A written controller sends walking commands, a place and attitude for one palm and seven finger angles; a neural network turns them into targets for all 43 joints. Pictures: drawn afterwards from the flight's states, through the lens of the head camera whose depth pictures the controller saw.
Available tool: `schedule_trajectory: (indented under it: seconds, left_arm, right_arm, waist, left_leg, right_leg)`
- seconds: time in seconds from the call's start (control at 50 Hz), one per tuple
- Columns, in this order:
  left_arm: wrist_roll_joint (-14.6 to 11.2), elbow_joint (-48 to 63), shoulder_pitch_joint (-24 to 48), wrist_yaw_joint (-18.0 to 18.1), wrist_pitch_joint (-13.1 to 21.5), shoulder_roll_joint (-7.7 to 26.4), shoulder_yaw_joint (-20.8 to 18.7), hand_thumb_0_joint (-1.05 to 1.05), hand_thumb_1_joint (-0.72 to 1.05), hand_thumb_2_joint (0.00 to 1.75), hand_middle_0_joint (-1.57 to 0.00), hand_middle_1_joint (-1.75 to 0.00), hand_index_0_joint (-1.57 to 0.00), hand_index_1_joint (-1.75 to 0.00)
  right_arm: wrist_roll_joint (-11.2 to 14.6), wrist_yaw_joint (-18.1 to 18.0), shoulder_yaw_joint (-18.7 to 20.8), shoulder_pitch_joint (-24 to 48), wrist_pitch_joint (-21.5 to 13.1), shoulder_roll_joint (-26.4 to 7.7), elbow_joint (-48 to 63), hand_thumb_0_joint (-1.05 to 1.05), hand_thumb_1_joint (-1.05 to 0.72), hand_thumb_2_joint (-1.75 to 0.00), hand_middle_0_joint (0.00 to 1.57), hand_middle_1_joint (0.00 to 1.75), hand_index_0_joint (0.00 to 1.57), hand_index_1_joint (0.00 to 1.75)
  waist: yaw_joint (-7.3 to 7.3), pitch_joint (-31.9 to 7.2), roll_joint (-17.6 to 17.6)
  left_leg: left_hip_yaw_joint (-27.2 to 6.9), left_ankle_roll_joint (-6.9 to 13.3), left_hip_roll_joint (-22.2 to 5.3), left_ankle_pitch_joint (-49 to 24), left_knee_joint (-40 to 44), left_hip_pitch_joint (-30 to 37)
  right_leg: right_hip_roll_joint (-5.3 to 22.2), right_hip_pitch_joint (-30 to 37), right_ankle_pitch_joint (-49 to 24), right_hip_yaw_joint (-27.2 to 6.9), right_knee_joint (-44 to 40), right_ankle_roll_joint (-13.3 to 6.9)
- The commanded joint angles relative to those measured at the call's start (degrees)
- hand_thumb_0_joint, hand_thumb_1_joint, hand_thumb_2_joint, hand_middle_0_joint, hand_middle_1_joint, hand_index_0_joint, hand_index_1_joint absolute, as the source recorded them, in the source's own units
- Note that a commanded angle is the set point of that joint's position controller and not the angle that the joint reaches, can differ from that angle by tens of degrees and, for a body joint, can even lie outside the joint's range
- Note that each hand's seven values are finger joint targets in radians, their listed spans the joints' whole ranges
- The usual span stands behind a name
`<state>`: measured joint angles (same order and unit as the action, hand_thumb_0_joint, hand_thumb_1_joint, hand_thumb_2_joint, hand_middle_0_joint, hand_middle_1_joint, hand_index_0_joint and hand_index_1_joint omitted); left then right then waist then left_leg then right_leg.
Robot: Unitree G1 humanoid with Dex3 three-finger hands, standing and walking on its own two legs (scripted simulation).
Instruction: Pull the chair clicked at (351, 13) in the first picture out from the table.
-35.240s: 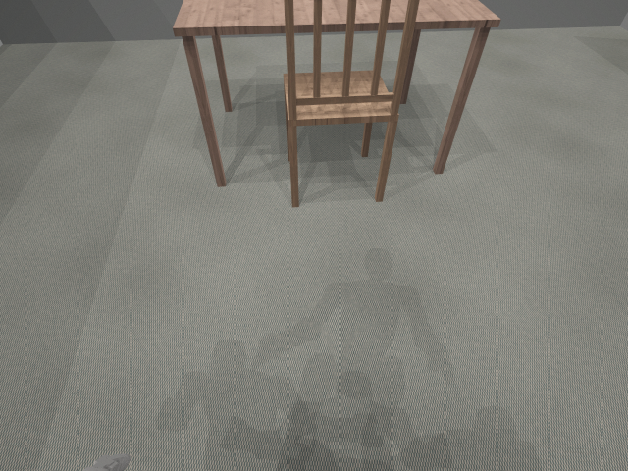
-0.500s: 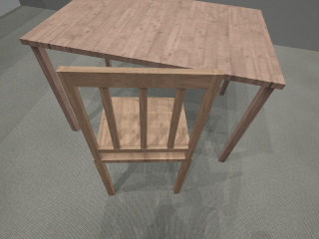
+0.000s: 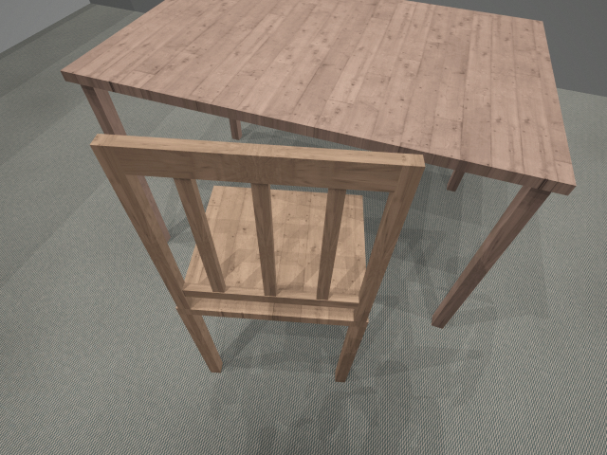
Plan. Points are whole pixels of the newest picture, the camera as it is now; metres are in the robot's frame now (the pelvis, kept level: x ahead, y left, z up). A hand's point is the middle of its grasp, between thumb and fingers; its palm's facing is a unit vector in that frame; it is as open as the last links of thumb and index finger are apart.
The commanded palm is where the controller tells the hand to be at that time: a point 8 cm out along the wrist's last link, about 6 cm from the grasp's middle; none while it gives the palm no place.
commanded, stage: come to a stop and stand still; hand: left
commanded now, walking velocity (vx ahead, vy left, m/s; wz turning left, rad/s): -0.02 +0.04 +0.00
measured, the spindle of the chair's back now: (266, 246) +0.44 +0.09 -0.05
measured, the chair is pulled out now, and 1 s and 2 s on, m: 0.17 0.17 0.17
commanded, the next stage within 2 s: look again from close up in 0.74 s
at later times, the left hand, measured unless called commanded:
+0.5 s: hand out of the picture -0.02 +0.20 -0.17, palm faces +0.04 -0.97 -0.22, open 7.4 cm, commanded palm none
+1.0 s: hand out of the picture -0.04 +0.19 -0.17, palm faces +0.00 -0.99 -0.16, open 7.4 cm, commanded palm none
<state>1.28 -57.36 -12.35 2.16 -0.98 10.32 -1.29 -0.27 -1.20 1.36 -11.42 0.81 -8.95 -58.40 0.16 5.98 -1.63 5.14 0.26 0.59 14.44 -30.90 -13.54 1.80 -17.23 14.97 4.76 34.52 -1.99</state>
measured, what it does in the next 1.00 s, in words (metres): stands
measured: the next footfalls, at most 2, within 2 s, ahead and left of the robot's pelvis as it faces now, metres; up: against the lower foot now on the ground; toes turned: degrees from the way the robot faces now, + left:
none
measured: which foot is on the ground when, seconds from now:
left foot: down 0.00-1.00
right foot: down 0.00-1.00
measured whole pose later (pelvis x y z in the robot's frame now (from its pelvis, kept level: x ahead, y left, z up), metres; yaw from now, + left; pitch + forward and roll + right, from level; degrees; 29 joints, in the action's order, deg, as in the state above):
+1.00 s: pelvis -0.02 +0.03 +0.01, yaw -1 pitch -1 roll +0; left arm 1.3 -61.0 -21.7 2.3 0.6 7.7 0.6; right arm -0.6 -0.1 0.4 -19.3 0.0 -7.3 -63.2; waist -0.6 0.0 -0.9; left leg 4.4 4.0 2.2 9.5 -25.9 -16.2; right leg 1.8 -13.6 13.0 0.4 27.1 1.4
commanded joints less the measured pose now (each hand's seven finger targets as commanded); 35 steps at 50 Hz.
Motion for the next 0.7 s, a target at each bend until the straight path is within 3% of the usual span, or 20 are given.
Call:
schedule_trajectory:
  seconds: [0.0,0.02,0.04,0.06,0.1,0.12,0.14,0.16,0.18,0.2,0.24,0.28,0.3,0.32,0.44,0.52,0.56,0.68]
  left_arm:
    - [-0.32,2.54,-4.21,0.66,-0.94,4.48,-1.48,0.0,0.9,0.9,-0.2,-0.3,-0.2,-0.3]
    - [-0.05,2.02,-4.82,0.67,-1.49,4.3,-1.35,0.0,0.9,0.9,-0.2,-0.3,-0.2,-0.3]
    - [-0.05,1.79,-6.47,0.54,-1.71,3.78,-1.26,0.0,0.9,0.9,-0.2,-0.3,-0.2,-0.3]
    - [0.04,1.31,-8.48,0.58,-1.6,2.75,-1.04,0.0,0.9,0.9,-0.2,-0.3,-0.2,-0.3]
    - [0.18,0.88,-9.63,0.55,-0.85,1.84,-0.54,0.0,0.9,0.9,-0.2,-0.3,-0.2,-0.3]
    - [-0.23,-2.73,-15.93,1.92,2.35,4.36,0.26,0.0,0.9,0.9,-0.2,-0.3,-0.2,-0.3]
    - [0.48,-0.83,-14.51,1.88,3.68,9.74,-1.01,0.0,0.9,0.9,-0.2,-0.3,-0.2,-0.3]
    - [0.13,1.53,-8.89,1.62,4.06,10.28,-0.91,0.0,0.9,0.9,-0.2,-0.3,-0.2,-0.3]
    - [0.1,1.87,-8.75,1.76,4.59,6.78,-0.35,0.0,0.9,0.9,-0.2,-0.3,-0.2,-0.3]
    - [0.2,2.69,-8.76,1.76,4.43,7.5,-0.44,0.0,0.9,0.9,-0.2,-0.3,-0.2,-0.3]
    - [-0.11,3.67,-5.6,1.43,3.52,8.43,-0.36,0.0,0.9,0.9,-0.2,-0.3,-0.2,-0.3]
    - [-0.2,3.97,-4.72,1.06,2.58,7.48,-0.13,0.0,0.9,0.9,-0.2,-0.3,-0.2,-0.3]
    - [0.08,4.08,-5.1,1.06,2.0,6.9,-0.16,0.0,0.9,0.9,-0.2,-0.3,-0.2,-0.3]
    - [0.27,4.04,-5.89,0.99,1.65,6.66,-0.12,0.0,0.9,0.9,-0.2,-0.3,-0.2,-0.3]
    - [0.34,4.03,-10.48,0.7,1.23,5.96,-0.63,0.0,0.9,0.9,-0.2,-0.3,-0.2,-0.3]
    - [0.07,3.95,-11.17,0.51,1.65,5.27,-0.61,0.0,0.9,0.9,-0.2,-0.3,-0.2,-0.3]
    - [0.08,3.85,-11.16,0.41,1.56,5.2,-0.72,0.0,0.9,0.9,-0.2,-0.3,-0.2,-0.3]
    - [-0.03,1.9,-11.98,0.35,1.73,4.6,-0.25,0.0,0.9,0.9,-0.2,-0.3,-0.2,-0.3]
  right_arm:
    - [-0.8,-0.1,0.79,-4.32,-0.32,-6.25,1.9,0.0,-0.9,-0.9,0.2,0.3,0.2,0.3]
    - [-0.7,-0.06,0.49,-1.3,-0.47,-5.95,2.92,0.0,-0.9,-0.9,0.2,0.3,0.2,0.3]
    - [-0.74,-0.15,0.44,1.23,-0.46,-6.11,3.8,0.0,-0.9,-0.9,0.2,0.3,0.2,0.3]
    - [-0.88,-0.1,0.42,2.47,-0.42,-6.66,4.22,0.0,-0.9,-0.9,0.2,0.3,0.2,0.3]
    - [-0.84,-0.07,0.58,1.25,-0.43,-7.1,4.19,0.0,-0.9,-0.9,0.2,0.3,0.2,0.3]
    - [0.19,-0.01,1.31,7.41,-1.78,-10.31,6.58,0.0,-0.9,-0.9,0.2,0.3,0.2,0.3]
    - [0.69,0.45,0.9,2.03,-2.04,-8.4,8.17,0.0,-0.9,-0.9,0.2,0.3,0.2,0.3]
    - [0.33,0.76,0.58,-4.16,-1.79,-4.35,8.95,0.0,-0.9,-0.9,0.2,0.3,0.2,0.3]
    - [-0.34,0.86,0.91,-1.17,-0.92,-5.42,7.38,0.0,-0.9,-0.9,0.2,0.3,0.2,0.3]
    - [0.05,0.83,1.07,-1.02,-0.61,-4.62,7.88,0.0,-0.9,-0.9,0.2,0.3,0.2,0.3]
    - [0.0,0.86,0.9,-1.84,-0.24,-3.98,6.63,0.0,-0.9,-0.9,0.2,0.3,0.2,0.3]
    - [-0.32,0.98,1.11,-2.12,-0.18,-5.56,6.56,0.0,-0.9,-0.9,0.2,0.3,0.2,0.3]
    - [-0.5,1.1,1.25,-1.77,-0.06,-6.19,6.64,0.0,-0.9,-0.9,0.2,0.3,0.2,0.3]
    - [-0.59,1.15,1.37,-1.69,-0.07,-6.7,6.74,0.0,-0.9,-0.9,0.2,0.3,0.2,0.3]
    - [-1.0,0.97,1.35,-4.22,-0.45,-7.53,6.05,0.0,-0.9,-0.9,0.2,0.3,0.2,0.3]
    - [-0.95,0.85,1.07,-5.73,-0.9,-7.15,5.19,0.0,-0.9,-0.9,0.2,0.3,0.2,0.3]
    - [-0.94,0.79,0.98,-6.53,-1.14,-7.24,4.29,0.0,-0.9,-0.9,0.2,0.3,0.2,0.3]
    - [-0.64,0.69,0.69,-7.83,-1.39,-6.89,1.73,0.0,-0.9,-0.9,0.2,0.3,0.2,0.3]
  waist:
    - [1.15,-1.27,15.22]
    - [1.93,-0.56,14.21]
    - [3.28,-0.44,11.7]
    - [3.9,-2.42,9.76]
    - [3.32,-4.73,6.82]
    - [5.68,-8.37,5.05]
    - [2.81,-13.72,-3.41]
    - [-2.44,-14.71,-14.08]
    - [-0.43,-13.59,-12.74]
    - [-0.83,-13.28,-8.31]
    - [-2.24,-9.82,-0.18]
    - [-2.13,-2.53,0.35]
    - [-1.71,1.14,0.45]
    - [-1.49,3.02,0.68]
    - [-0.03,1.38,2.81]
    - [-0.12,-1.64,2.09]
    - [0.07,-1.81,3.61]
    - [0.38,-0.94,3.09]
  left_leg:
    - [-12.92,5.68,-13.33,-11.24,15.34,-3.5]
    - [-14.1,8.1,-14.75,-8.97,18.02,-8.72]
    - [-13.47,9.36,-14.47,-9.24,17.88,-10.88]
    - [-12.61,9.75,-14.18,-9.97,16.54,-8.92]
    - [-11.21,9.19,-12.9,-11.99,12.94,-2.75]
    - [-7.68,5.38,-11.76,-27.69,-7.03,5.35]
    - [-5.66,1.95,-5.18,-19.14,-14.05,0.53]
    - [-4.77,-0.99,-1.58,7.7,-10.33,-7.27]
    - [-5.13,-0.53,-1.8,9.77,-10.19,-7.39]
    - [-4.62,-0.32,-1.15,8.5,-7.74,-6.19]
    - [-2.98,-0.63,-0.3,-0.24,1.37,3.0]
    - [-6.36,0.38,-3.7,-0.47,3.67,3.69]
    - [-7.74,0.72,-4.45,4.11,5.39,0.86]
    - [-9.2,1.03,-4.44,7.89,7.12,-1.58]
    - [-12.74,2.38,-5.69,16.63,13.81,-8.11]
    - [-11.97,1.95,-5.04,13.28,12.46,-6.21]
    - [-12.77,2.1,-5.65,14.99,14.28,-7.3]
    - [-13.07,1.99,-5.82,15.05,15.13,-7.91]
  right_leg:
    - [2.23,1.47,5.53,-2.63,1.62,0.21]
    - [1.72,4.89,10.0,-1.92,8.9,0.85]
    - [1.77,5.78,10.97,-2.9,12.42,0.81]
    - [2.0,5.11,10.16,-3.23,12.61,1.05]
    - [2.34,4.09,8.05,-2.61,4.96,1.56]
    - [5.72,0.66,-7.2,-9.05,-12.12,1.3]
    - [10.11,13.04,-45.49,-12.62,-13.52,1.31]
    - [18.44,15.72,-54.04,-17.97,-7.64,-4.96]
    - [15.91,16.39,-57.2,-15.33,-6.21,-5.75]
    - [14.75,15.66,-51.98,-15.04,-5.47,-6.06]
    - [11.4,5.85,-28.31,-12.82,-6.39,-4.68]
    - [7.15,-3.74,0.26,-10.67,-10.73,-1.71]
    - [5.99,-6.18,10.85,-10.35,-12.59,-1.41]
    - [4.89,-7.27,15.78,-10.19,-13.06,-0.94]
    - [2.14,-2.37,15.04,-7.38,-11.17,0.28]
    - [2.93,-1.85,13.65,-8.89,-12.23,-0.23]
    - [2.53,-0.59,12.73,-7.91,-11.49,0.0]
    - [2.82,0.14,11.48,-8.37,-12.19,0.01]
